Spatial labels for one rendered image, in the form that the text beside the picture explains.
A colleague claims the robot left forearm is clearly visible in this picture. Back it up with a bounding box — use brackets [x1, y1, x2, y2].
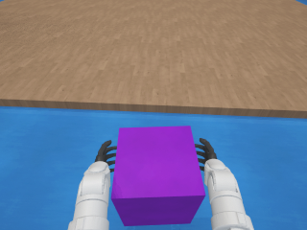
[67, 161, 111, 230]

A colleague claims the robot right hand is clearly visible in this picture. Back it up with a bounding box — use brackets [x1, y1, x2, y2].
[195, 138, 218, 171]

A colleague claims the robot left hand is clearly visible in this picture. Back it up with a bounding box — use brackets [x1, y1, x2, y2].
[94, 140, 117, 173]

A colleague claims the robot right forearm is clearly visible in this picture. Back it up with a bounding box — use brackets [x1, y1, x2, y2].
[203, 158, 254, 230]

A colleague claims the carton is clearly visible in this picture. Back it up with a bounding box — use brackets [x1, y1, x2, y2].
[110, 126, 206, 226]

